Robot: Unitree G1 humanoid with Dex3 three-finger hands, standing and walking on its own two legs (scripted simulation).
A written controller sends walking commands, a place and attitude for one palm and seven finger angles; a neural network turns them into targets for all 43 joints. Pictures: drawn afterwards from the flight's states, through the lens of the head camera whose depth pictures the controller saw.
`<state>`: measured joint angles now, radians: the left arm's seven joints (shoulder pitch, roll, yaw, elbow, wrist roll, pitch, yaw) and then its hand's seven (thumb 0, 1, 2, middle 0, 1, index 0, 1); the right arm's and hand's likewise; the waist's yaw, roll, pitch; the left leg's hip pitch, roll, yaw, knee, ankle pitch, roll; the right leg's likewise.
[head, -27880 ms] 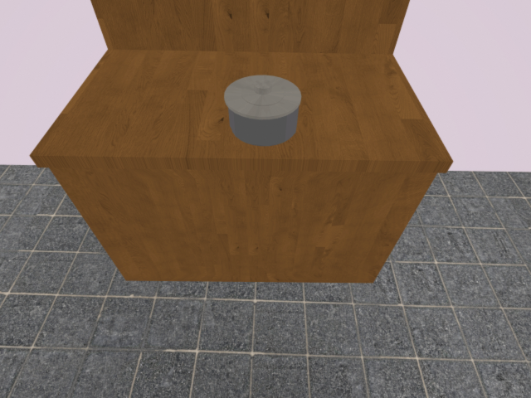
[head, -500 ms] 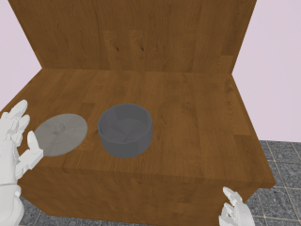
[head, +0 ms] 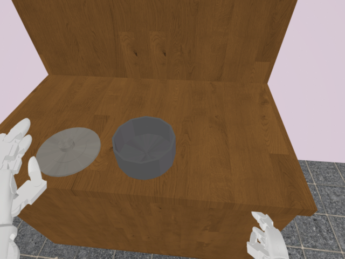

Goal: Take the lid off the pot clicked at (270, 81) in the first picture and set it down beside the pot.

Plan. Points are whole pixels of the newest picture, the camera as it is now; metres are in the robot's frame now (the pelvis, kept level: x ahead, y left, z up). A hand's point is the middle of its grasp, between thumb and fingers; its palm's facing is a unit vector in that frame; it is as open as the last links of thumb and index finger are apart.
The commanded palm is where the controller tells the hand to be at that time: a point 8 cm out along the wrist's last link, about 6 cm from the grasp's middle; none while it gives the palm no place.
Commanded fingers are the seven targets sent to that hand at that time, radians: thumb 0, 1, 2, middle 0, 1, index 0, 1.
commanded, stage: step back with the hand held close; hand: left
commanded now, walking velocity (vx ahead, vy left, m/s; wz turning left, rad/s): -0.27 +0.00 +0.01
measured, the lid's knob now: (66, 144) +0.41 +0.39 -0.02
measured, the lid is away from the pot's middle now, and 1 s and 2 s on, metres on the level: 0.25 0.25 0.25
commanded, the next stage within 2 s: none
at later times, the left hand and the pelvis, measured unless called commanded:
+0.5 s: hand (18, 214) +0.13 +0.26 +0.16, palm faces +0.41 -0.82 -0.40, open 7.5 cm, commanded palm +0.07 +0.30 +0.18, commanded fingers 0.00 0.90 0.90 -0.20 -0.30 -0.20 -0.30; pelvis -0.06 +0.02 -0.02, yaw +0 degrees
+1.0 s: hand (16, 228) +0.11 +0.25 +0.16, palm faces +0.40 -0.82 -0.40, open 7.5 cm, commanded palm +0.04 +0.30 +0.18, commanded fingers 0.00 0.90 0.90 -0.20 -0.30 -0.20 -0.30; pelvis -0.08 +0.01 -0.02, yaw +0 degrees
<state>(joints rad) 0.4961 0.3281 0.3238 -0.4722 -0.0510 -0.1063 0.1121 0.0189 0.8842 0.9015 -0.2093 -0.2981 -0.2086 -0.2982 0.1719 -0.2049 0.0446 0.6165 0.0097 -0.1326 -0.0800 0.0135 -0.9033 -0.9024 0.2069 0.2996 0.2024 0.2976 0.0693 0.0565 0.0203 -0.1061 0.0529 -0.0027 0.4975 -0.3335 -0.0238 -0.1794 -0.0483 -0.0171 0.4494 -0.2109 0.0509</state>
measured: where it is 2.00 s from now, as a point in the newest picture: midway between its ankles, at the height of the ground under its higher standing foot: outside the picture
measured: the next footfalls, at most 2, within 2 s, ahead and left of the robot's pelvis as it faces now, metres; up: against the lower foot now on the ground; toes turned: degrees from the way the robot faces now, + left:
right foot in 1.90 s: -0.05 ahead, -0.14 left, +0.00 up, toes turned -1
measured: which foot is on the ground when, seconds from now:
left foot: down 0.00-1.00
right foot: down 0.00-1.00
